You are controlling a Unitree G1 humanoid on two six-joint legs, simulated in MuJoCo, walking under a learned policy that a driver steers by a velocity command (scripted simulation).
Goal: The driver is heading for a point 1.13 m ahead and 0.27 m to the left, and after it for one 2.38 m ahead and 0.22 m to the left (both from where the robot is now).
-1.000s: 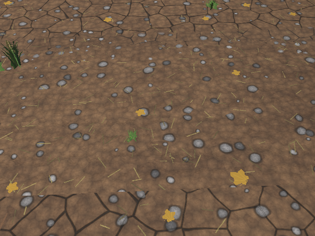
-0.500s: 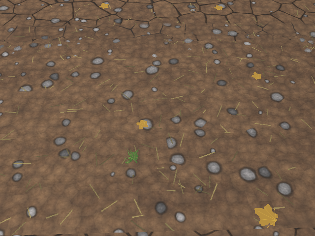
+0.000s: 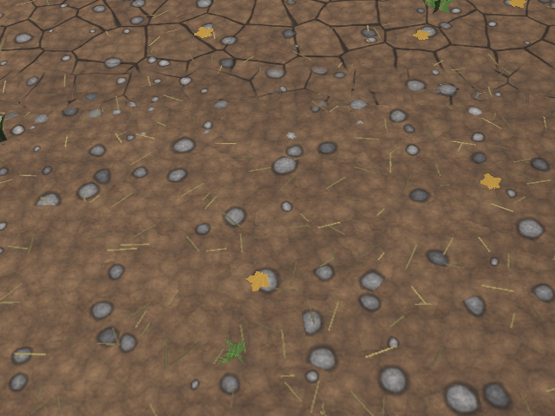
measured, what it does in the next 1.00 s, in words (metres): walks ahead, turning left: left foot, then right foot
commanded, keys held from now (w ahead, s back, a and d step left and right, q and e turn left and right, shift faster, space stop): q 0.46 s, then no key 0.54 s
